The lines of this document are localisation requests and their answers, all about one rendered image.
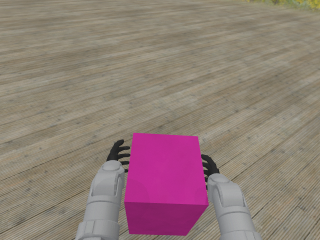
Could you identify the right robot hand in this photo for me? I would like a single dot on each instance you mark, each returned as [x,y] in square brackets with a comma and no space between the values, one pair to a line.
[211,167]

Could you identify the right robot forearm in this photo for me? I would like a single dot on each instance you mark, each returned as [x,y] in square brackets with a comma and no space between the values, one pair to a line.
[231,209]

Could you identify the carton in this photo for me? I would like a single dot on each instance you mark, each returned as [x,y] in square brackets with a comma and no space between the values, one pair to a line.
[165,190]

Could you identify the left robot forearm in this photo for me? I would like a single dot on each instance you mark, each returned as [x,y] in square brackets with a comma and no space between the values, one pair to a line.
[100,221]

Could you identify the left robot hand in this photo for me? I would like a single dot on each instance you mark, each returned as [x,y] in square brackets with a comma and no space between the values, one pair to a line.
[114,153]

